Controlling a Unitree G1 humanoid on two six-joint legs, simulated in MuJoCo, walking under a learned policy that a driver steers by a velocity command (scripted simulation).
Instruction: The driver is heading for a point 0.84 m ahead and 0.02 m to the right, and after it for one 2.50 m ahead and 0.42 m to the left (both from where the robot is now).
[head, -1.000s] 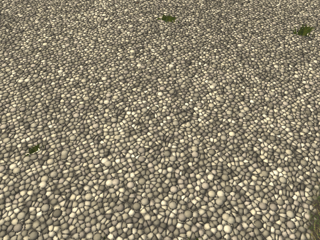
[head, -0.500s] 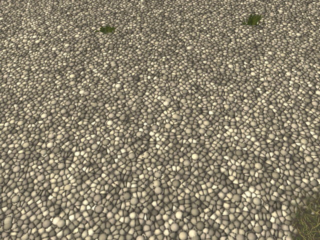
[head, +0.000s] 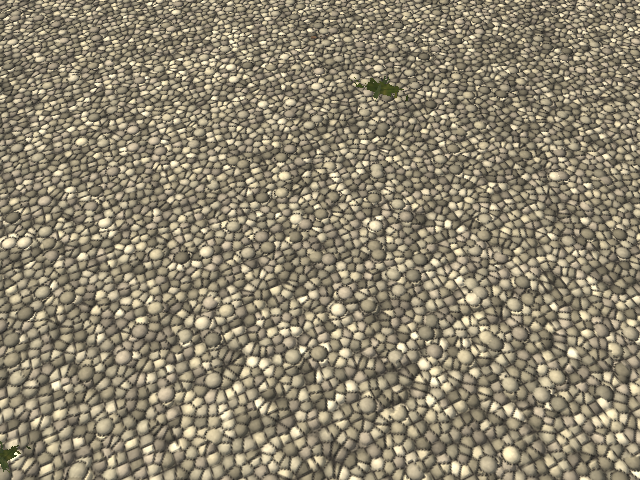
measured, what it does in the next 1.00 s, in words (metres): walks ahead: right foot, then left foot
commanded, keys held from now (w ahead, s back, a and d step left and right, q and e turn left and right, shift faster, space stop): w+q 0.24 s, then w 0.36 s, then w+e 0.40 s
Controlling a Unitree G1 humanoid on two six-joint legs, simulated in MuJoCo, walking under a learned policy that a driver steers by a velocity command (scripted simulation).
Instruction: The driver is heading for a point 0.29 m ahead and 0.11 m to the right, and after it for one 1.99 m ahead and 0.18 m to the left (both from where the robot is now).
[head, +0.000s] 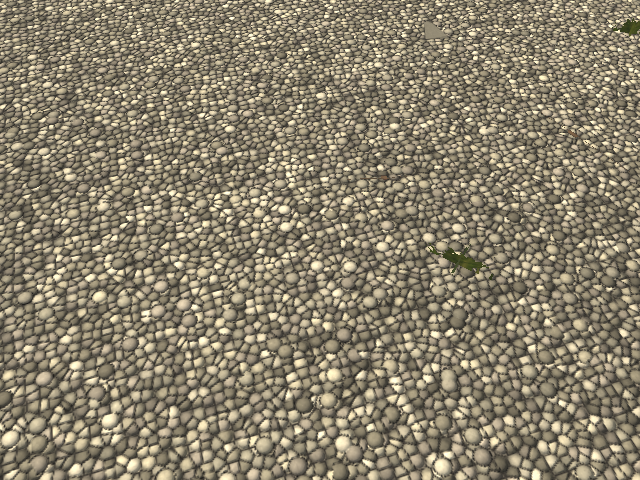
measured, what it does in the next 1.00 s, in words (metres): walks ahead: right foot, then left foot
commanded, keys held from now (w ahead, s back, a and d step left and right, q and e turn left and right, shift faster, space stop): w+e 0.16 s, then e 0.04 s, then q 0.80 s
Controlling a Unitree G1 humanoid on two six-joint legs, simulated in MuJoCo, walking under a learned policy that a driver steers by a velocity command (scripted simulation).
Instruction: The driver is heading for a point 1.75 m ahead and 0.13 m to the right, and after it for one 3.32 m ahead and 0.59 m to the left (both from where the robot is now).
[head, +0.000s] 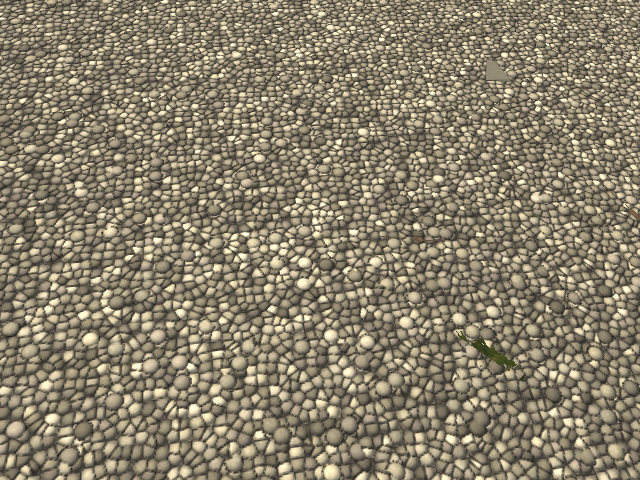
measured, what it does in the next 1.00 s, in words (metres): steps on the spot: right foot, then left foot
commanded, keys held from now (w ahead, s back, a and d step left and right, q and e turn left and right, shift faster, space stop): q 0.14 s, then no key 0.14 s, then e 0.72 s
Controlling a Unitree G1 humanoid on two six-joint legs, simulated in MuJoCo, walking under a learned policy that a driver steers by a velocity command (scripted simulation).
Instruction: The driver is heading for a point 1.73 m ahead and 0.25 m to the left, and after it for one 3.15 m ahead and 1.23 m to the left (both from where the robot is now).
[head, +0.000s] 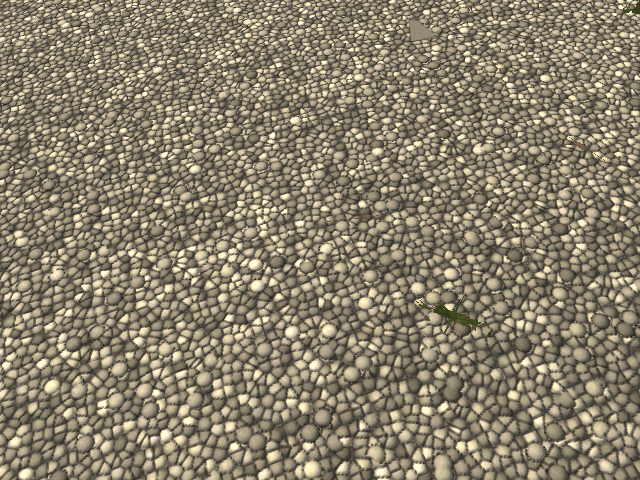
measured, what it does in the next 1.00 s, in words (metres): walks ahead, turning left: left foot, then right foot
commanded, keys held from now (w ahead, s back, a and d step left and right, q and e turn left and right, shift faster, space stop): e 0.06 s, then no key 0.06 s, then w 0.02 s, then w+q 0.78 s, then w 0.08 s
